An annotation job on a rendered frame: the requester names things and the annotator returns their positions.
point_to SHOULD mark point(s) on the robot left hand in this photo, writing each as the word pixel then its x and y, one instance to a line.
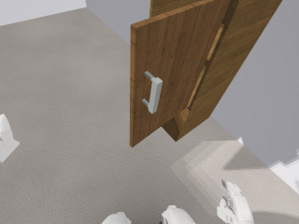
pixel 8 143

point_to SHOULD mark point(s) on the cupboard door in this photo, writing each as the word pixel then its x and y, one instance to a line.
pixel 172 46

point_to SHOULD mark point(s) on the robot right thigh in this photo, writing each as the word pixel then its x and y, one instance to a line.
pixel 176 216

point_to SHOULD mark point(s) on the robot left thigh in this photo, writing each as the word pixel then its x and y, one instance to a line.
pixel 117 219

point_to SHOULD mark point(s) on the handle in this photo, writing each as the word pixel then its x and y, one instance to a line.
pixel 155 92

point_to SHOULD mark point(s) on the robot thigh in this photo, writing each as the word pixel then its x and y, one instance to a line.
pixel 117 219
pixel 176 216

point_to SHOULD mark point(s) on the robot right hand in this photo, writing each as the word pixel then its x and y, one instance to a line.
pixel 239 209

